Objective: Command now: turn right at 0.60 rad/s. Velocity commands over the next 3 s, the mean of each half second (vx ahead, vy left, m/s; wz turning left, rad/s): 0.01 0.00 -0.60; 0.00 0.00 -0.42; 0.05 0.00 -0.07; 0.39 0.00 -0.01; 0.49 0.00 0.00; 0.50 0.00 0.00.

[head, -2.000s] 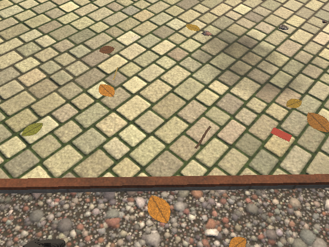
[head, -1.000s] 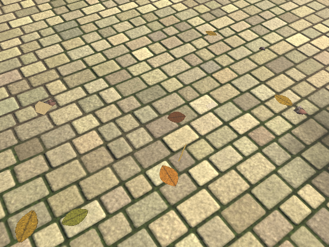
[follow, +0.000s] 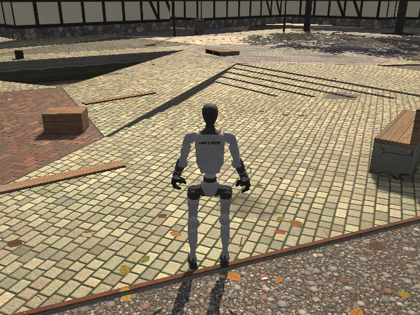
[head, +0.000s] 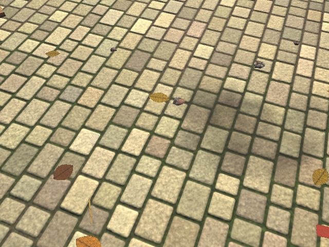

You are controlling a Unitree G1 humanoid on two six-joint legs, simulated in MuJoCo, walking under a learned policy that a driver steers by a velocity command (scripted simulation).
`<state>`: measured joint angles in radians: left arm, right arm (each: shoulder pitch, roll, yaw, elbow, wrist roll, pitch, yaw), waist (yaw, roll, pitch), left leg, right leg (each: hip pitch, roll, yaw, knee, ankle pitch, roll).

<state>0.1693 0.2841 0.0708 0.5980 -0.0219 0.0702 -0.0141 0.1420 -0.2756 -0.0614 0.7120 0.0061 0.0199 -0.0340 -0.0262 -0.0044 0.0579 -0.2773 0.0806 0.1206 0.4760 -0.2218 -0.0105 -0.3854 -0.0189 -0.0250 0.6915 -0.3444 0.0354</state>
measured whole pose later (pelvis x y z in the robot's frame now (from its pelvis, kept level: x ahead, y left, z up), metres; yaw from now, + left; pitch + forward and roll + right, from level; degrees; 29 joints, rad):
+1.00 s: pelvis +0.00 -0.02 -0.01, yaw -30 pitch +0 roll -1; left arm 0.14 0.24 0.05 0.64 0.01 0.04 0.00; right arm 0.19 -0.31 -0.06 0.76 0.01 0.01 -0.01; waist -0.05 0.06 0.07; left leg -0.28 0.08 0.04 0.62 -0.37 -0.02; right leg -0.24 0.04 0.01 0.47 -0.35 0.09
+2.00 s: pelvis +0.12 -0.09 +0.00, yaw -30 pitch +0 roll -2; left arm -0.03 0.22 0.05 0.81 -0.03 -0.06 -0.05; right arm 0.58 -0.14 0.00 0.97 -0.01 -0.08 -0.03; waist -0.11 -0.03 0.03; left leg 0.18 0.00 0.15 0.12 -0.31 0.03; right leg -0.69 -0.08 -0.03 0.69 0.07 -0.01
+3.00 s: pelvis +0.65 -0.34 +0.01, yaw -29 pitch +1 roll +1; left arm 0.11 0.29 0.06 0.89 0.00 -0.07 0.00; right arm 0.34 -0.25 -0.04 0.94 0.00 -0.09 0.01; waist -0.06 -0.04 0.01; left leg -0.08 -0.07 0.06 0.22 -0.15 0.08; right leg -0.67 -0.13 0.04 0.84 -0.05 0.00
